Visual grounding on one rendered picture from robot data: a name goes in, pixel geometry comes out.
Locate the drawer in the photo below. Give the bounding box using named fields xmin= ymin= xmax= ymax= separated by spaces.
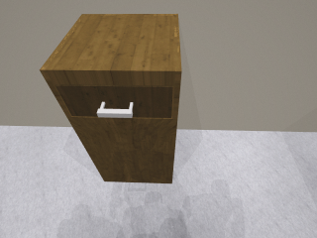
xmin=55 ymin=84 xmax=173 ymax=118

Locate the handle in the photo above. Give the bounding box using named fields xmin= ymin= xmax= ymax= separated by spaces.
xmin=97 ymin=101 xmax=134 ymax=118

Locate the cabinet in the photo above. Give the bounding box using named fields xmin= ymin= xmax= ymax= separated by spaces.
xmin=40 ymin=14 xmax=182 ymax=184

